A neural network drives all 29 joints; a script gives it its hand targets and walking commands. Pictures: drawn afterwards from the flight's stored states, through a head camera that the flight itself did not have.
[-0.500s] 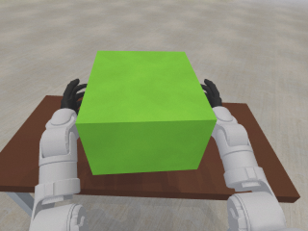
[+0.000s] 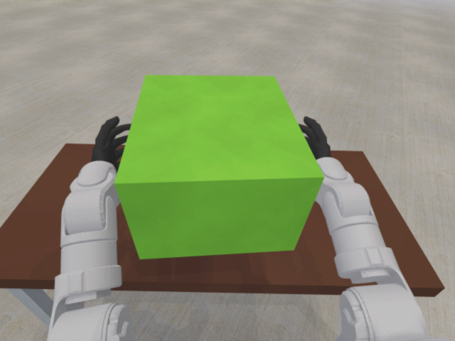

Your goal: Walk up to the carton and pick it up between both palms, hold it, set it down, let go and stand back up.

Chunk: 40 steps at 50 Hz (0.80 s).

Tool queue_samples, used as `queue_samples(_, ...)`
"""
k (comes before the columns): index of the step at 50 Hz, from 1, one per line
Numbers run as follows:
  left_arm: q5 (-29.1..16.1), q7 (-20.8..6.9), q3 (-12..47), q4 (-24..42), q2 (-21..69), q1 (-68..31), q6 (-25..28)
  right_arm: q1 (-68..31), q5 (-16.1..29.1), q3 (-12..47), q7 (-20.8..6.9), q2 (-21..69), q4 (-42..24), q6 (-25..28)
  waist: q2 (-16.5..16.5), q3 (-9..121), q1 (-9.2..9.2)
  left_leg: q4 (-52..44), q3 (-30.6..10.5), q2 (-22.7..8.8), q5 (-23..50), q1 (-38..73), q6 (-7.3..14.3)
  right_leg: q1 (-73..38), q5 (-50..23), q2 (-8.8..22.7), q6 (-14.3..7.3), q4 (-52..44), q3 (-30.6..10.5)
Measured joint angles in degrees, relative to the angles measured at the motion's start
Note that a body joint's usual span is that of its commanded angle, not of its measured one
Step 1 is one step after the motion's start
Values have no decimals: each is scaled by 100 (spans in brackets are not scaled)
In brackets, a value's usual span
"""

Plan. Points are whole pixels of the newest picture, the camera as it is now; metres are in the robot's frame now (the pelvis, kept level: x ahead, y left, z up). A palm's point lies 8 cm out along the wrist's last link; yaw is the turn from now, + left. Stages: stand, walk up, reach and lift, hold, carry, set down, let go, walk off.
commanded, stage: hold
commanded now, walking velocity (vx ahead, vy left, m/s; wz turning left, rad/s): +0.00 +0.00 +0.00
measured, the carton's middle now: (214, 157) +0.41 +0.00 +0.15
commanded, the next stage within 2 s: none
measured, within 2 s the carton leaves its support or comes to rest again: neither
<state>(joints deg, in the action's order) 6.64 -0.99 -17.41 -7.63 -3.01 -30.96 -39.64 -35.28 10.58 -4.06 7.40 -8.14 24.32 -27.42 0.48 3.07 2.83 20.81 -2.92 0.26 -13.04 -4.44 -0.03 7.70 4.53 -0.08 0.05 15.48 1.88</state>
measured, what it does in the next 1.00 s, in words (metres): stands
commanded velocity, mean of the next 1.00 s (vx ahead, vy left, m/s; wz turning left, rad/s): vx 0.00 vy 0.00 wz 0.00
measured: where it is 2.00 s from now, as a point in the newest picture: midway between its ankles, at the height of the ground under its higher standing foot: outside the picture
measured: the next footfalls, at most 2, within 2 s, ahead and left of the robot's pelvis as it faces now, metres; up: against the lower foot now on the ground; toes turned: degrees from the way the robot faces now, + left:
none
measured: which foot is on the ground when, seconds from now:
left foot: down 0.00-1.00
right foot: down 0.00-1.00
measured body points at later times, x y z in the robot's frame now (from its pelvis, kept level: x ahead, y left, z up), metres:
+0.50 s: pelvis +0.00 +0.00 +0.00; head -0.05 +0.00 +0.45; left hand +0.37 +0.18 +0.18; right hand +0.38 -0.18 +0.17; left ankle -0.02 +0.12 -0.75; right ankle +0.05 -0.12 -0.75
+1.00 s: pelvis +0.00 +0.00 +0.00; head -0.05 +0.00 +0.45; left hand +0.37 +0.19 +0.18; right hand +0.38 -0.17 +0.17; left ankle -0.02 +0.12 -0.75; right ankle +0.05 -0.12 -0.75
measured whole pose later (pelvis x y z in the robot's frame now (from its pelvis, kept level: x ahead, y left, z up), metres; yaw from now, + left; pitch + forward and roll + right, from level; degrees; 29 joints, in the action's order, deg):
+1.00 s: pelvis +0.00 +0.00 +0.00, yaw +1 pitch -3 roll -1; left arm 6.4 -1.3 -17.7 -9.5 -3.8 -31.8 -39.2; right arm -36.0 9.6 -5.0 7.2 -7.1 26.0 -27.0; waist 0.0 3.2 3.0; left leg 20.7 -3.9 0.3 -12.7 -4.5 -0.3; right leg 7.4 4.5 0.1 -0.1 15.4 2.8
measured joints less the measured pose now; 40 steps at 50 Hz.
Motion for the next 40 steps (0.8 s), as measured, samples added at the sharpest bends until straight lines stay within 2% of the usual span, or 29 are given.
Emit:
queue_samples(8,9,-12,-37,-67,-23,-37,-32,-43,-54,-72,-36,76,138,28,-43,-7,17,-25,-40,-3,20,11,-14,-22,-4,-1,-13,-20,39)
queue_samples(15,-33,-6,40,56,-30,92,1,106,-39,-40,-3,77,-77,4,-21,7,50,14,-81,-13,2,5,-23,-60,-9,-10,-13,-48,80)
queue_samples(25,44,-46,-55,-214,-42,-140,-11,-122,-101,-130,-48,87,219,0,-24,-50,7,0,-37,-1,28,19,-18,-17,1,1,-21,31,36)
queue_samples(40,-34,-7,5,-166,-45,-52,74,-9,-66,-45,-3,46,73,29,7,56,-24,2,-42,2,32,-65,-16,59,-7,5,-16,23,40)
